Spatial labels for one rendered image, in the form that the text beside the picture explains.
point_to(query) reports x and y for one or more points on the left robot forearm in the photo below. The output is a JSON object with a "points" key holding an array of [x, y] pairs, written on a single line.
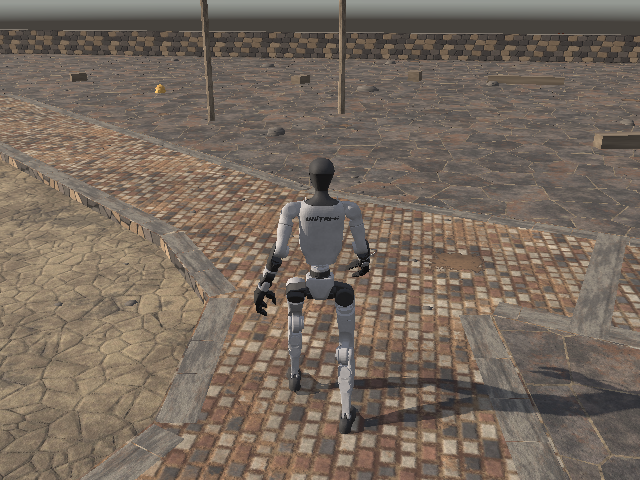
{"points": [[270, 271]]}

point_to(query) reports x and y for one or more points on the left robot hand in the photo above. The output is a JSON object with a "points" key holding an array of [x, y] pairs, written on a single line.
{"points": [[258, 300]]}

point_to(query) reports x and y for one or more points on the right robot hand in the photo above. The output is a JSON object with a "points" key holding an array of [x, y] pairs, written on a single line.
{"points": [[361, 272]]}

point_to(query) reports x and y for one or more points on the robot right foot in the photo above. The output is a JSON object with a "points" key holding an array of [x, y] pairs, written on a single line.
{"points": [[346, 424]]}

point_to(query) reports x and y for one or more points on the right robot upper arm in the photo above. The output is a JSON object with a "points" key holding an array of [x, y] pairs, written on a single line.
{"points": [[353, 212]]}

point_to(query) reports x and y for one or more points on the left robot upper arm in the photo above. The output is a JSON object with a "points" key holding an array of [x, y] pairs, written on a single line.
{"points": [[288, 212]]}

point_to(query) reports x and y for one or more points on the robot right thigh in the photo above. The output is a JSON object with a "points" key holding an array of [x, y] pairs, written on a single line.
{"points": [[345, 309]]}

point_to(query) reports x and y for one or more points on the right robot forearm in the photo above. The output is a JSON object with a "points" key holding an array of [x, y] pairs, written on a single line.
{"points": [[364, 259]]}

